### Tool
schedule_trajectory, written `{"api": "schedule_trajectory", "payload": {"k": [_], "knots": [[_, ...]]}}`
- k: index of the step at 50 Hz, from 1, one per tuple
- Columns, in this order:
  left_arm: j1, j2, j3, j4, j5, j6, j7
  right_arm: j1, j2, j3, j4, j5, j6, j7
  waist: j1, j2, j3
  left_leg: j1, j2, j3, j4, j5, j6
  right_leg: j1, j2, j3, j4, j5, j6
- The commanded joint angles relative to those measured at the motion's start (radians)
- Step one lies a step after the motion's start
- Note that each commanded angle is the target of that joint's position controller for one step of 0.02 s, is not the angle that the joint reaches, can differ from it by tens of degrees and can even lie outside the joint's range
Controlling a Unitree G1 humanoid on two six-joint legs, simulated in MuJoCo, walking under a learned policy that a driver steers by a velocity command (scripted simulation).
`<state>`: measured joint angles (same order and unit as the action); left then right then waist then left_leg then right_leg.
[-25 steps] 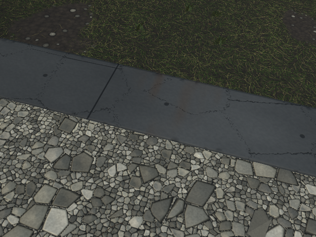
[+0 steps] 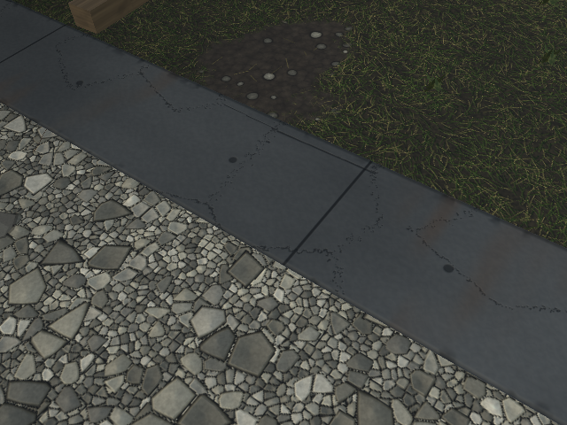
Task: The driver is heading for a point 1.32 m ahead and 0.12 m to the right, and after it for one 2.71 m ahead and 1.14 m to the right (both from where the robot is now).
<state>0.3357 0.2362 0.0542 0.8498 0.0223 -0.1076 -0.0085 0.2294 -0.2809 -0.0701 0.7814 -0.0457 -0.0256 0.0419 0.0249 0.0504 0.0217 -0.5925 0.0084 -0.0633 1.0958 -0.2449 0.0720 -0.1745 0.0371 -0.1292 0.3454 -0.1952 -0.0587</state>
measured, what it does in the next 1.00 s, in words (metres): walks ahead: left foot, then right foot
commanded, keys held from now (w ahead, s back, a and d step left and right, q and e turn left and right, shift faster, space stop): w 1.00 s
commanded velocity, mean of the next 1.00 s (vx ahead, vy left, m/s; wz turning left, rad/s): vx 0.50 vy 0.00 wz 0.08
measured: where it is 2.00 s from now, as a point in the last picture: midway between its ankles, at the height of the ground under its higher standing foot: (296, 240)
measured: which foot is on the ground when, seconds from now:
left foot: up 0.00-0.24, down 0.26-0.82, up 0.84-1.00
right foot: down 0.00-0.26, up 0.28-0.78, down 0.80-1.00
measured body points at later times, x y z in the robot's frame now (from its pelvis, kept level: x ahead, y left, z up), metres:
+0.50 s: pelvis +0.27 +0.05 +0.00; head +0.29 +0.06 +0.45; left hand +0.33 +0.31 -0.14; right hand +0.30 -0.21 -0.13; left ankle +0.25 +0.11 -0.74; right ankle +0.30 -0.10 -0.67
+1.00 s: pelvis +0.54 +0.00 +0.00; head +0.56 -0.01 +0.45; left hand +0.57 +0.26 -0.14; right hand +0.60 -0.25 -0.15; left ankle +0.51 +0.14 -0.66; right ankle +0.56 -0.05 -0.74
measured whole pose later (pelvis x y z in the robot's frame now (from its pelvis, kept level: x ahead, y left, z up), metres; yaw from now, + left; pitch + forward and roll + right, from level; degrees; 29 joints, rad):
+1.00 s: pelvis +0.54 +0.00 +0.00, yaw +2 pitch -1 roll +0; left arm 0.30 0.21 0.05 0.97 0.01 -0.08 -0.01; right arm 0.27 -0.23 -0.05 0.96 -0.03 -0.06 0.02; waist 0.00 0.03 0.05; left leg -0.48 0.06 0.00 1.12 -0.27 0.08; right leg -0.19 0.06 -0.11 0.38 -0.18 -0.10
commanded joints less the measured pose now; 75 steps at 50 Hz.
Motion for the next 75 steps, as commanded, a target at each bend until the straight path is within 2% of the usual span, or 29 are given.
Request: {"api": "schedule_trajectory", "payload": {"k": [1, 9, 11, 13, 14, 15, 16, 18, 21, 29, 34, 37, 39, 40, 41, 42, 43, 44, 46, 49, 62, 65, 67, 68, 69, 70, 71, 73, 75], "knots": [[0.022, 0.073, 0.007, -0.024, -0.002, -0.024, -0.008, -0.006, 0.004, 0.013, -0.058, -0.001, -0.005, 0.012, -0.033, -0.113, 0.022, -0.094, 0.033, -0.021, -0.097, 0.104, -0.014, 0.031, -0.267, 0.196, -0.212, 0.217, -0.133], [0.158, 0.128, 0.009, 0.062, -0.008, 0.004, -0.001, -0.261, 0.009, 0.043, -0.123, 0.008, -0.023, 0.014, 0.025, -0.125, 0.054, 0.045, 0.025, 0.14, -0.483, 0.136, 0.004, 0.145, -0.277, 0.115, -0.157, 0.4, -0.111], [0.169, 0.14, 0.01, 0.082, -0.007, 0.018, 0.005, -0.224, -0.003, 0.038, -0.109, 0.002, -0.029, 0.004, 0.002, -0.139, 0.033, 0.131, -0.015, 0.161, -0.542, 0.057, 0.034, 0.199, -0.284, 0.101, -0.055, 0.59, -0.101], [0.169, 0.132, 0.003, 0.092, -0.015, 0.029, 0.01, 0.033, -0.046, 0.014, -0.014, -0.014, -0.049, -0.014, -0.107, -0.101, -0.114, 0.489, -0.047, 0.154, -0.63, 0.084, 0.085, 0.119, -0.228, 0.04, 0.258, 0.671, -0.068], [0.142, 0.098, -0.01, 0.048, -0.017, 0.027, 0.01, 0.225, -0.127, -0.01, 0.022, -0.033, -0.056, -0.028, -0.184, -0.002, -0.247, 0.749, 0.186, -0.101, -0.646, -0.023, 0.14, -0.087, -0.186, 0.006, 0.55, 0.329, -0.044], [0.229, 0.005, -0.027, 0.021, -0.039, 0.027, 0.0, 0.255, -0.211, -0.031, 0.035, -0.018, -0.048, -0.038, -0.134, 0.227, -0.335, 0.967, 0.438, -0.566, -0.769, -0.052, 0.272, -0.441, -0.013, 0.006, 0.878, -0.337, -0.008], [0.131, 0.12, 0.005, 0.029, -0.014, 0.033, 0.009, 0.217, -0.16, -0.026, 0.033, 0.019, -0.039, -0.039, -0.144, 0.051, -0.242, 0.888, 0.387, -0.533, -0.794, -0.023, 0.245, -0.541, -0.058, 0.131, 0.938, -0.294, -0.02], [0.041, 0.087, 0.002, 0.005, -0.018, 0.023, 0.0, 0.088, -0.067, 0.0, 0.036, 0.024, -0.049, -0.031, -0.068, -0.005, -0.072, 0.651, 0.294, -0.284, -0.842, 0.185, 0.183, -0.5, -0.12, 0.148, 0.852, -0.141, -0.024], [0.085, 0.043, -0.002, 0.036, 0.011, 0.059, -0.014, 0.068, -0.016, 0.013, 0.061, 0.03, -0.069, -0.031, -0.002, 0.014, -0.023, 0.488, 0.219, -0.136, -0.907, 0.308, 0.146, -0.378, -0.138, 0.137, 0.77, -0.103, 0.006], [-0.215, 0.024, -0.01, -0.049, 0.008, 0.071, -0.032, 0.197, -0.037, 0.013, 0.154, 0.038, -0.081, -0.034, -0.034, 0.008, 0.064, 0.498, 0.158, 0.008, -0.98, 0.384, 0.134, -0.481, -0.145, 0.082, 0.464, 0.166, 0.044], [-0.353, 0.042, -0.015, -0.092, 0.003, 0.067, -0.026, 0.277, -0.058, 0.013, 0.206, 0.028, -0.076, -0.045, -0.07, 0.013, 0.094, 0.619, 0.199, 0.017, -0.959, 0.435, 0.126, -0.459, -0.112, 0.061, 0.298, 0.184, 0.006], [-0.336, 0.055, -0.008, -0.094, 0.005, 0.056, -0.021, 0.266, -0.074, 0.01, 0.226, 0.022, -0.07, -0.055, -0.044, 0.011, 0.088, 0.692, 0.222, 0.031, -0.871, 0.618, 0.111, -0.389, -0.077, 0.045, 0.236, 0.079, -0.038], [-0.146, 0.076, 0.009, -0.031, 0.008, 0.043, -0.008, 0.234, -0.092, 0.006, 0.233, 0.021, -0.064, -0.057, 0.043, 0.005, -0.012, 0.678, 0.191, 0.07, -0.636, 0.849, 0.082, -0.14, -0.007, 0.011, 0.167, 0.042, -0.075], [0.035, 0.115, 0.027, 0.031, 0.021, 0.032, 0.002, 0.232, -0.079, 0.012, 0.229, 0.023, -0.063, -0.056, 0.108, -0.027, -0.117, 0.563, 0.144, 0.102, -0.416, 0.746, 0.063, 0.106, -0.036, 0.051, 0.148, 0.052, -0.107], [0.182, 0.217, 0.052, 0.051, 0.045, 0.025, 0.013, 0.282, -0.009, 0.03, 0.196, 0.047, -0.063, -0.051, 0.125, -0.172, -0.257, 0.289, 0.053, 0.153, -0.064, 0.33, 0.03, 0.391, -0.313, 0.397, 0.119, -0.061, -0.181], [0.182, 0.25, 0.063, 0.061, 0.016, 0.039, 0.003, 0.355, 0.007, 0.024, 0.207, 0.061, -0.066, -0.043, 0.086, -0.333, -0.353, 0.05, -0.111, 0.084, 0.209, -0.281, 0.011, 0.506, -0.469, 0.832, -0.059, -0.092, -0.287], [0.061, 0.203, 0.054, 0.044, -0.01, 0.047, 0.0, 0.267, -0.055, 0.009, 0.195, 0.038, -0.062, -0.047, 0.046, -0.181, -0.202, -0.039, -0.03, -0.003, 0.259, -0.208, 0.027, 0.381, -0.423, 0.722, -0.082, -0.159, -0.253], [-0.026, 0.131, 0.035, 0.029, -0.014, 0.042, -0.003, 0.178, -0.048, 0.009, 0.173, 0.034, -0.066, -0.041, 0.029, -0.102, -0.079, -0.047, 0.012, 0.005, 0.219, -0.116, 0.03, 0.232, -0.388, 0.58, -0.105, -0.13, -0.227], [-0.073, 0.045, 0.008, 0.049, -0.01, 0.028, -0.004, 0.136, -0.009, 0.011, 0.168, 0.018, -0.053, -0.034, -0.033, -0.073, 0.018, 0.042, 0.075, 0.013, 0.091, -0.031, 0.025, 0.044, -0.28, 0.388, -0.162, 0.032, -0.141], [0.001, 0.049, 0.007, 0.094, -0.013, 0.005, -0.001, 0.167, 0.03, 0.017, 0.182, 0.006, -0.024, -0.021, -0.061, -0.103, 0.011, 0.086, 0.078, 0.042, 0.047, -0.006, -0.003, -0.001, -0.258, 0.293, -0.185, 0.203, -0.153], [0.216, 0.068, -0.006, 0.189, -0.003, 0.011, 0.018, -0.278, 0.032, 0.034, 0.046, 0.024, -0.023, -0.015, 0.034, -0.112, 0.099, -0.053, 0.053, 0.139, -0.46, 0.218, -0.023, 0.235, -0.246, 0.17, -0.18, 0.438, -0.143], [0.195, 0.085, -0.001, 0.2, 0.006, 0.018, 0.028, -0.262, 0.018, 0.027, 0.039, 0.025, -0.034, -0.02, 0.007, -0.116, 0.093, 0.022, 0.021, 0.149, -0.523, 0.118, 0.019, 0.292, -0.271, 0.16, -0.101, 0.607, -0.135], [0.157, 0.102, 0.002, 0.2, 0.005, 0.021, 0.029, -0.083, -0.005, 0.009, 0.096, 0.023, -0.046, -0.031, -0.073, -0.119, 0.006, 0.26, -0.046, 0.178, -0.59, 0.078, 0.059, 0.275, -0.249, 0.128, 0.104, 0.844, -0.107], [0.148, 0.091, -0.002, 0.195, -0.003, 0.022, 0.026, 0.096, -0.039, -0.008, 0.154, 0.01, -0.058, -0.042, -0.14, -0.084, -0.085, 0.507, -0.024, 0.144, -0.633, 0.124, 0.09, 0.159, -0.206, 0.106, 0.307, 0.756, -0.085], [0.161, 0.037, -0.02, 0.156, -0.027, 0.019, 0.017, 0.262, -0.135, -0.034, 0.177, -0.017, -0.066, -0.055, -0.178, 0.038, -0.226, 0.808, 0.234, -0.159, -0.659, 0.028, 0.158, -0.114, -0.129, 0.066, 0.632, 0.378, -0.051], [0.263, -0.015, -0.024, 0.16, -0.046, 0.025, 0.017, 0.264, -0.185, -0.046, 0.172, -0.007, -0.056, -0.045, -0.131, 0.18, -0.32, 0.931, 0.455, -0.557, -0.784, 0.022, 0.262, -0.367, 0.035, 0.078, 0.923, -0.361, -0.029], [0.167, 0.081, 0.004, 0.161, -0.021, 0.036, 0.023, 0.176, -0.123, -0.035, 0.161, 0.027, -0.046, -0.039, -0.115, 0.006, -0.203, 0.801, 0.398, -0.483, -0.813, -0.075, 0.222, -0.423, -0.032, 0.188, 0.969, -0.279, -0.043], [0.075, 0.048, 0.005, 0.135, -0.013, 0.033, 0.012, 0.023, -0.02, -0.006, 0.14, 0.027, -0.055, -0.034, -0.05, -0.018, -0.01, 0.543, 0.314, -0.237, -0.906, -0.024, 0.14, -0.398, -0.103, 0.188, 0.875, -0.124, -0.047], [0.101, 0.017, 0.006, 0.145, 0.008, 0.06, -0.001, 0.025, 0.026, 0.008, 0.158, 0.03, -0.069, -0.045, -0.008, 0.011, 0.023, 0.437, 0.255, -0.091, -0.946, 0.063, 0.087, -0.327, -0.128, 0.183, 0.822, -0.079, -0.03]]}}
Velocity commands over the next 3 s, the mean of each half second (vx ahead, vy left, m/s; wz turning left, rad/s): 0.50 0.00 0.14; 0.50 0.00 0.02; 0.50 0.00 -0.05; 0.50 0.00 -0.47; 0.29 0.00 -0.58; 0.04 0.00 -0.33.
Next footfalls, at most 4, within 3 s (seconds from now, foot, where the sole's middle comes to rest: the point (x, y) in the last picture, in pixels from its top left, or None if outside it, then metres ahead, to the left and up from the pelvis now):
0.26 left None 0.29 0.12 -0.78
0.80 right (337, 376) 0.60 -0.06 -0.78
1.36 left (267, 274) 0.90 0.13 -0.78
1.94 right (332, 203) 1.16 -0.06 -0.78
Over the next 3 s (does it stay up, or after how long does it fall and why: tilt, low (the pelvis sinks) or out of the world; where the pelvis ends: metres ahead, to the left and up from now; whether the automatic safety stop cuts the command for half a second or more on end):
stays up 1.23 -0.07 0.00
